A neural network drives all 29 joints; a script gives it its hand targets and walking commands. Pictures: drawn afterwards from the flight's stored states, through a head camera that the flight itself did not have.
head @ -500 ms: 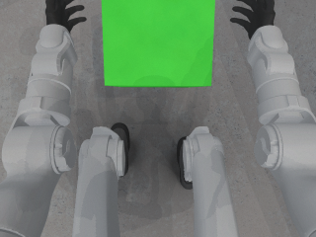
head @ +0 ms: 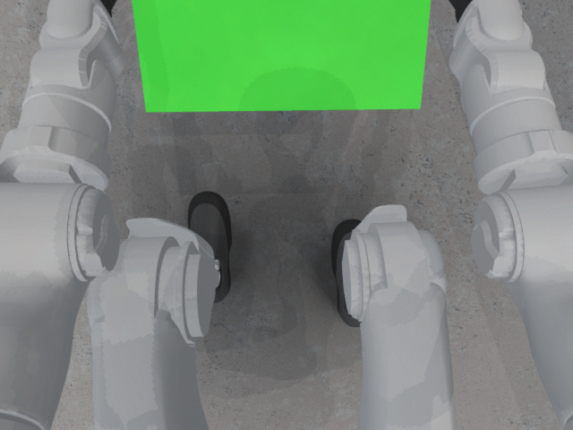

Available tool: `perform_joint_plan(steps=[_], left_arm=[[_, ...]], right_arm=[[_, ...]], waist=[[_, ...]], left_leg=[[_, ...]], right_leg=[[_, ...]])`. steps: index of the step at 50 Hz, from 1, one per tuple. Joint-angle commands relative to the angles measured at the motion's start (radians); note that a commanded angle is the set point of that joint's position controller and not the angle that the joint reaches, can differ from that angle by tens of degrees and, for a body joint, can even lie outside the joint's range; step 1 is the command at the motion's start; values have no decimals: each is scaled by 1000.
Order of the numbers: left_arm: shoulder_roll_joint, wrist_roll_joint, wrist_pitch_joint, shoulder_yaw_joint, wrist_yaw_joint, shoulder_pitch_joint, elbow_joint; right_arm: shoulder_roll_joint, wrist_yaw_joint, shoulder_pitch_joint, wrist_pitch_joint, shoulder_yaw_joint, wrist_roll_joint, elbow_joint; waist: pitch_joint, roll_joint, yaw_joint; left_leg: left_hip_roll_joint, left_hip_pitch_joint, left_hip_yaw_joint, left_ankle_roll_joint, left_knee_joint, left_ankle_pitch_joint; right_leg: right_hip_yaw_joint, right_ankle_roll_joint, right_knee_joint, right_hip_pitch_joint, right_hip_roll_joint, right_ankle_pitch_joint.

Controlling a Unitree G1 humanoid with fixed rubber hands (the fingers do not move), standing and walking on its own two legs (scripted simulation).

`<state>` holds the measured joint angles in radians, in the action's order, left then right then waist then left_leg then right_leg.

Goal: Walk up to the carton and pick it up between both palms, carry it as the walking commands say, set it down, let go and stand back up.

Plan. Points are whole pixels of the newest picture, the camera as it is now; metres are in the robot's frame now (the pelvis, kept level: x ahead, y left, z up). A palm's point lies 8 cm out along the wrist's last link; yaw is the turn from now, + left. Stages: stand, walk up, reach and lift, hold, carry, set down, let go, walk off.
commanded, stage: reach and lift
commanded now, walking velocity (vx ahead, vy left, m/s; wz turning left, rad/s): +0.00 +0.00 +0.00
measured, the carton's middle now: out of the picture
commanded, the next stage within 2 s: none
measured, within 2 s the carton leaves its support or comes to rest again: leaves its support in 1.46 s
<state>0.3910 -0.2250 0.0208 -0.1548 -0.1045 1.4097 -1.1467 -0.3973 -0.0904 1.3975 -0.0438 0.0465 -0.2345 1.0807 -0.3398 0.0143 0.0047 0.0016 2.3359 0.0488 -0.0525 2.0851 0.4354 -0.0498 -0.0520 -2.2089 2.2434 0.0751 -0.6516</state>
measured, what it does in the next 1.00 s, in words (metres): stands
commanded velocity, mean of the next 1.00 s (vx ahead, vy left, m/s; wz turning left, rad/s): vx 0.00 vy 0.00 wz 0.00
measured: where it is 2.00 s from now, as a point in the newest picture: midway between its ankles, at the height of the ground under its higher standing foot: (283, 277)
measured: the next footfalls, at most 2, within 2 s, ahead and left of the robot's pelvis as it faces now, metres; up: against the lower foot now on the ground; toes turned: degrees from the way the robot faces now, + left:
none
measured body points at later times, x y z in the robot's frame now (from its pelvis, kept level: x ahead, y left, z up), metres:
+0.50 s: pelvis +0.00 +0.00 +0.00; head +0.37 -0.01 +0.24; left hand +0.55 +0.18 -0.19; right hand +0.55 -0.19 -0.19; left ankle +0.14 +0.14 -0.34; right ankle +0.09 -0.12 -0.34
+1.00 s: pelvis -0.01 +0.00 +0.00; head +0.37 -0.01 +0.24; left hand +0.55 +0.17 -0.19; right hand +0.55 -0.17 -0.19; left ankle +0.14 +0.14 -0.34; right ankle +0.09 -0.12 -0.34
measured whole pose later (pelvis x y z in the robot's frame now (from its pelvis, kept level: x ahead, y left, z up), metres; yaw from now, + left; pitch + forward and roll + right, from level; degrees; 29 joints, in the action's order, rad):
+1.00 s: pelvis -0.01 +0.00 +0.00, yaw -1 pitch +39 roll +0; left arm 0.36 -0.27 0.00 -0.06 -0.13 1.49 -1.23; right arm -0.35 -0.13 1.51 -0.04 0.02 -0.24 1.20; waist -0.36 0.01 -0.01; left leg 0.01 2.33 0.06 -0.05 2.07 0.42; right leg -0.04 -0.05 -2.19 2.24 0.08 -0.63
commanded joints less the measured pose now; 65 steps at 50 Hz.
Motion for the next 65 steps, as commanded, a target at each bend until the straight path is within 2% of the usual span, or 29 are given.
perform_joint_plan(steps=[1, 10, 28, 33, 42, 46, 49, 52, 58, 65], left_arm=[[131, -13, -26, -7, -1, 225, 82], [122, 12, -33, -26, 2, 210, 66], [45, 8, -35, 18, -24, 277, 56], [-27, -17, -38, 69, -23, 304, 66], [-154, -39, -47, 137, -9, 367, 69], [-345, -51, -41, 196, 33, 482, 89], [-580, -45, -23, 240, 97, 608, 123], [-747, -15, 7, 234, 156, 659, 149], [-890, 15, 52, 217, 226, 664, 194], [-950, 14, 76, 222, 252, 634, 238]], right_arm=[[-132, -7, 262, 24, 9, -2, -127], [-98, 1, 213, 17, 20, 5, -79], [-49, -8, 290, 19, 7, 15, -56], [-6, -11, 309, 26, -15, 15, -54], [130, 16, 378, 36, -89, -20, -56], [338, 61, 469, 31, -137, -26, -63], [597, 125, 580, 13, -166, -11, -77], [787, 186, 631, -14, -166, 21, -92], [959, 258, 613, -67, -127, 66, -123], [1029, 291, 573, -100, -134, 79, -168]], waist=[[1278, -58, 0], [1199, -34, -18], [1193, -22, -7], [1193, -11, 19], [1188, -18, 4], [1199, -18, 4], [1190, -23, 0], [1159, -39, -8], [1134, -50, -11], [1140, -61, -19]], left_leg=[[5, -802, -85, 30, -22, -324], [7, -748, -88, 25, -29, -302], [-13, -797, -87, 20, -50, -278], [-23, -807, -84, 16, -54, -282], [-35, -822, -80, 18, -66, -270], [-47, -814, -80, 18, -59, -268], [-62, -776, -87, 18, -50, -245], [-75, -738, -103, 24, -42, -218], [-86, -689, -124, 35, -14, -233], [-87, -669, -133, 43, 7, -255]], right_leg=[[75, -10, 247, -436, -54, 344], [66, -8, 254, -383, -53, 332], [87, -6, 268, -363, -31, 292], [91, -1, 272, -366, -25, 303], [96, 7, 269, -369, -16, 296], [95, 15, 262, -377, -5, 307], [96, 23, 252, -381, 8, 304], [104, 26, 242, -374, 21, 284], [114, 26, 224, -352, 34, 305], [112, 26, 215, -342, 34, 326]])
